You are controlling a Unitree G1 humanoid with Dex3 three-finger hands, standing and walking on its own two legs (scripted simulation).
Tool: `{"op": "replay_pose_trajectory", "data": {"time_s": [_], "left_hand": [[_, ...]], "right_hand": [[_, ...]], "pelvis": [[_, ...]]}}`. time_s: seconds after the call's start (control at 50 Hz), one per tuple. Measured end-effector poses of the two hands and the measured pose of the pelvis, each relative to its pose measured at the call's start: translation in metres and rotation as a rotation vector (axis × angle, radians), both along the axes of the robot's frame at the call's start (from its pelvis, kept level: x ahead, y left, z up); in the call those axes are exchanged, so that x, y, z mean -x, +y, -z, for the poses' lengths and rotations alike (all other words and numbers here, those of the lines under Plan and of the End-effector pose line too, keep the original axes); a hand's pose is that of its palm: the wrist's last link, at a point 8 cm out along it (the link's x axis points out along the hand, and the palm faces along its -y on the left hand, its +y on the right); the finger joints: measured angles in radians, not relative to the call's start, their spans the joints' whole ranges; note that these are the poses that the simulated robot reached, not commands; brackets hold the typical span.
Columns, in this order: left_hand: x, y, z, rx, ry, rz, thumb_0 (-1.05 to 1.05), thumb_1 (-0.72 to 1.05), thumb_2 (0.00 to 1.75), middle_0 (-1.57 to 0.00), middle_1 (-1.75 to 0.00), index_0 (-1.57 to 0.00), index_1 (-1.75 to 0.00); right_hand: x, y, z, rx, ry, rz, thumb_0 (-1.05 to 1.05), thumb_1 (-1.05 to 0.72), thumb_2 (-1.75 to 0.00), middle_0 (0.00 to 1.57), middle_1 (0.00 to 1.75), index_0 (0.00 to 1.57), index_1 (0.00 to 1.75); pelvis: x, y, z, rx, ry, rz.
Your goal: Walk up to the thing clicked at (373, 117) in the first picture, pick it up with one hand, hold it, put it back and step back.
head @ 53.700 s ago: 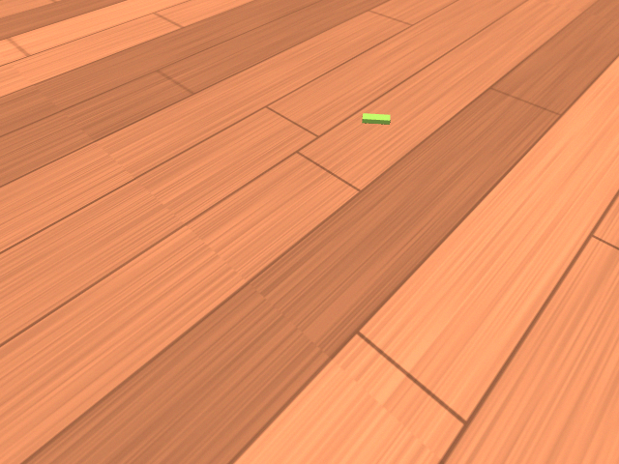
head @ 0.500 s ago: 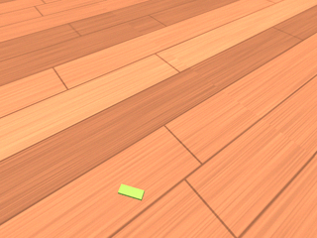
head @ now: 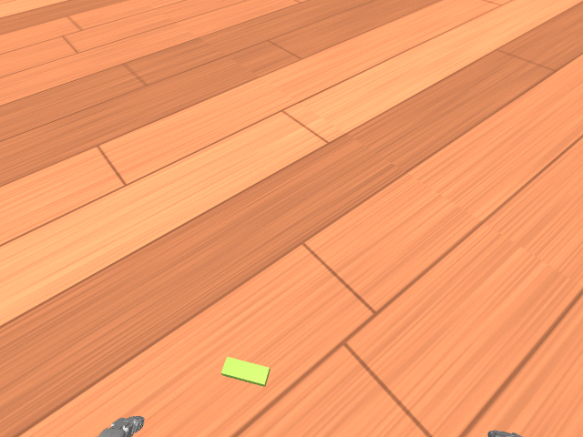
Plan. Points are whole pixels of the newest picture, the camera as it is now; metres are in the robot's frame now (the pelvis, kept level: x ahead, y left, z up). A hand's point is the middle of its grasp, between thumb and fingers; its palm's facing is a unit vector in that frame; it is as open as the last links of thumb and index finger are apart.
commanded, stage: stand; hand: left
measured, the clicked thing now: (245, 371) +0.43 +0.21 -0.77
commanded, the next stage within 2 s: walk up in 0.46 s
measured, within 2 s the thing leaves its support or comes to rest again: neither
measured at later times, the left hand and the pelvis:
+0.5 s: hand out of the picture +0.09 +0.25 -0.15, palm faces +0.01 -0.94 -0.35, open 7.4 cm; pelvis +0.00 +0.00 +0.00, yaw +0 degrees
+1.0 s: hand out of the picture +0.01 +0.29 -0.18, palm faces -0.08 -0.92 -0.37, open 7.4 cm; pelvis -0.11 +0.03 -0.02, yaw -2 degrees
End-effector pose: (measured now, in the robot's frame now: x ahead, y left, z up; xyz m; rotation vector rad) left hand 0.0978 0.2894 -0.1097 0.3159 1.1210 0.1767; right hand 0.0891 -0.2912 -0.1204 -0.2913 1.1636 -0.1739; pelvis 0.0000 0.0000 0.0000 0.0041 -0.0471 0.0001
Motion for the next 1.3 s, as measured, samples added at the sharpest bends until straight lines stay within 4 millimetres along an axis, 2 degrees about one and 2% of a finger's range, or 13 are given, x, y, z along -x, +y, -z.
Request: {"op": "replay_pose_trajectory", "data": {"time_s": [0.2,0.46,0.58,0.7,0.78,0.82,0.9,1.0,1.08,1.18,1.24,1.3], "left_hand": [[-0.002,0.004,0.002,-0.014,0.051,-0.018,0.01,0.90,0.90,-0.21,-0.30,-0.20,-0.30],[0.009,0.004,0.002,-0.013,0.075,-0.042,0.01,0.90,0.90,-0.21,-0.30,-0.20,-0.30],[0.017,0.014,0.007,-0.031,0.068,-0.058,0.00,0.90,0.90,-0.21,-0.30,-0.20,-0.30],[0.029,0.033,0.017,-0.052,0.058,-0.026,0.00,0.90,0.90,-0.21,-0.30,-0.20,-0.30],[0.031,0.051,0.032,-0.057,0.033,-0.002,0.01,0.90,0.90,-0.21,-0.30,-0.20,-0.30],[0.034,0.055,0.035,-0.062,0.022,-0.004,0.01,0.90,0.90,-0.21,-0.30,-0.20,-0.30],[0.052,0.052,0.032,-0.050,0.036,0.005,0.00,0.90,0.90,-0.20,-0.30,-0.20,-0.30],[0.090,0.046,0.030,-0.045,0.084,0.031,0.00,0.90,0.90,-0.20,-0.30,-0.20,-0.30],[0.119,0.038,0.031,-0.058,0.104,0.045,0.00,0.90,0.90,-0.21,-0.30,-0.20,-0.30],[0.160,0.022,0.026,-0.081,0.090,0.044,0.00,0.90,0.90,-0.21,-0.30,-0.20,-0.30],[0.184,0.014,0.015,-0.076,0.084,0.038,0.01,0.90,0.90,-0.21,-0.30,-0.20,-0.30],[0.199,0.013,0.006,-0.087,0.068,0.031,0.01,0.90,0.90,-0.21,-0.30,-0.20,-0.30]], "right_hand": [[0.009,-0.014,-0.003,0.032,0.065,0.024,0.01,-0.91,-0.90,0.20,0.30,0.21,0.30],[0.003,-0.008,-0.002,0.017,0.054,0.010,0.01,-0.91,-0.90,0.21,0.30,0.21,0.30],[0.006,-0.012,0.003,0.032,0.062,0.009,0.01,-0.90,-0.90,0.21,0.30,0.21,0.30],[0.030,-0.015,0.006,0.083,0.077,0.006,0.01,-0.91,-0.90,0.21,0.30,0.21,0.30],[0.064,-0.009,0.009,0.119,0.092,0.017,0.01,-0.91,-0.90,0.21,0.30,0.21,0.30],[0.085,-0.003,0.008,0.125,0.121,0.015,0.01,-0.91,-0.90,0.20,0.30,0.21,0.30],[0.119,0.004,0.000,0.128,0.157,0.032,0.01,-0.91,-0.90,0.21,0.30,0.21,0.30],[0.141,0.005,-0.002,0.122,0.115,0.053,0.01,-0.90,-0.90,0.21,0.30,0.21,0.30],[0.153,-0.002,0.005,0.107,0.068,0.049,0.01,-0.90,-0.90,0.21,0.30,0.21,0.30],[0.170,-0.020,0.021,0.077,0.025,0.058,0.01,-0.90,-0.90,0.21,0.30,0.21,0.30],[0.183,-0.023,0.018,0.064,0.019,0.067,0.01,-0.90,-0.90,0.21,0.30,0.21,0.30],[0.198,-0.025,0.014,0.061,0.005,0.063,0.01,-0.91,-0.90,0.21,0.30,0.21,0.30]], "pelvis": [[-0.005,-0.003,-0.002,0.003,0.012,-0.001],[-0.005,-0.004,-0.003,0.005,0.012,-0.003],[0.017,-0.003,0.003,0.007,0.022,-0.005],[0.046,0.010,0.015,0.002,0.020,-0.005],[0.063,0.026,0.028,0.004,0.028,-0.012],[0.074,0.028,0.028,0.000,0.016,-0.007],[0.090,0.030,0.019,0.018,0.022,0.001],[0.112,0.028,0.016,0.026,0.027,0.030],[0.135,0.020,0.021,0.022,0.025,0.055],[0.169,0.005,0.029,0.039,0.006,0.060],[0.184,0.001,0.023,-0.004,0.006,0.072],[0.198,0.002,0.018,-0.023,0.016,0.065]]}}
